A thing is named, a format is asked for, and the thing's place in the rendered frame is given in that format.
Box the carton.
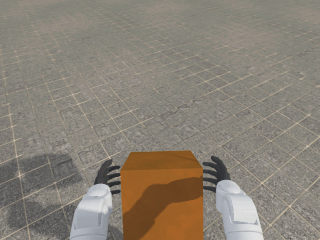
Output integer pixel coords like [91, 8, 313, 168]
[120, 150, 204, 240]

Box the right robot hand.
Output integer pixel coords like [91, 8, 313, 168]
[202, 155, 231, 193]

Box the left robot hand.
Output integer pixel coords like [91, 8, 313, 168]
[94, 159, 121, 195]

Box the robot left forearm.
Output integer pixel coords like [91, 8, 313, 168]
[69, 183, 113, 240]

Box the robot right forearm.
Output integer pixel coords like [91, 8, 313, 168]
[215, 180, 264, 240]

